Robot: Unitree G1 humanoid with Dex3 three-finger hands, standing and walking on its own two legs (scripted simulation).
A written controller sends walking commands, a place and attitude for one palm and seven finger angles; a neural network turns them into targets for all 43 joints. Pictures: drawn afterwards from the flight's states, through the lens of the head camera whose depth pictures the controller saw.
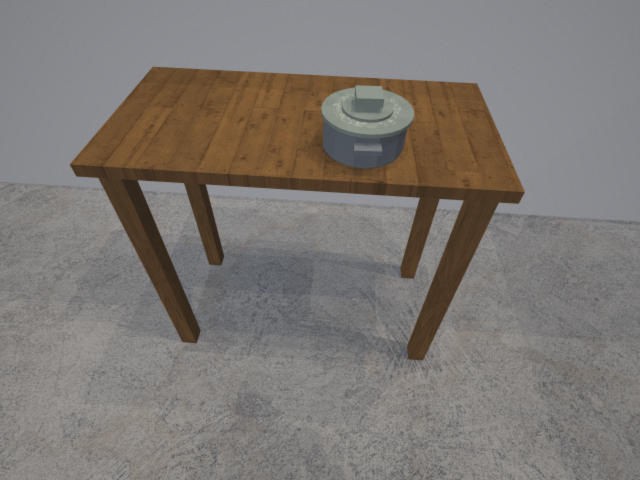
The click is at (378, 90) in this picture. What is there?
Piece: lid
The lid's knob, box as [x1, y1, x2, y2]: [355, 85, 383, 108]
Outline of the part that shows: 355,86 356,107 382,108 383,95 381,86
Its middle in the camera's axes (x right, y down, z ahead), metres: +0.09 -0.27 +0.75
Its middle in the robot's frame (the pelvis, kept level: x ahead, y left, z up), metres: +0.76 -0.05 +0.11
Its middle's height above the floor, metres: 0.89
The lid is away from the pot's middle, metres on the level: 0.00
